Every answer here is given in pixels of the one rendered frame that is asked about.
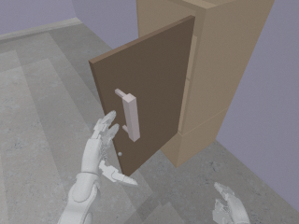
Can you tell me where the robot left hand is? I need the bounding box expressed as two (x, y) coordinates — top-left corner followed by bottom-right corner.
(80, 110), (138, 188)

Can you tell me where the handle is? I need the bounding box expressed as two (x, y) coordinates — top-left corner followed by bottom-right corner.
(115, 89), (140, 142)

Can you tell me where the robot left forearm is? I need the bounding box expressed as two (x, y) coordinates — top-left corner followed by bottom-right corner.
(57, 172), (102, 224)

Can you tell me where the cupboard door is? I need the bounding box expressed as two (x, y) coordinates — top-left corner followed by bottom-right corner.
(88, 15), (195, 176)

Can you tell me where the robot right hand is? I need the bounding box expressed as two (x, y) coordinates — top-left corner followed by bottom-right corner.
(212, 182), (250, 224)

